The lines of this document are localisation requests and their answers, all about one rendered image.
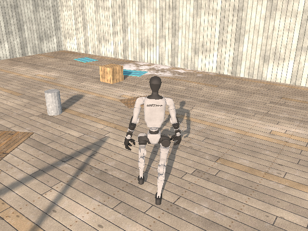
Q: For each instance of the robot left forearm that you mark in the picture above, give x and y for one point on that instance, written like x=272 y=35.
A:
x=130 y=129

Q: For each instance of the left robot hand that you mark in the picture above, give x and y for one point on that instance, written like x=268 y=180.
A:
x=126 y=143

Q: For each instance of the robot left upper arm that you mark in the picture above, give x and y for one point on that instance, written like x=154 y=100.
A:
x=137 y=108

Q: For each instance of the robot right forearm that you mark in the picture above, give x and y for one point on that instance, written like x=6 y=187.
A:
x=177 y=128

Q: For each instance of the left robot thigh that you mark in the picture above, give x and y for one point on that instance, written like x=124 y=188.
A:
x=142 y=141

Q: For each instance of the robot right upper arm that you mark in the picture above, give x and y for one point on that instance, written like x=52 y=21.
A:
x=172 y=110

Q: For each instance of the humanoid robot torso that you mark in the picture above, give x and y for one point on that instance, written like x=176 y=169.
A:
x=154 y=115

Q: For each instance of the right robot hand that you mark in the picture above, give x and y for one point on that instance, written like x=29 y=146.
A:
x=174 y=138

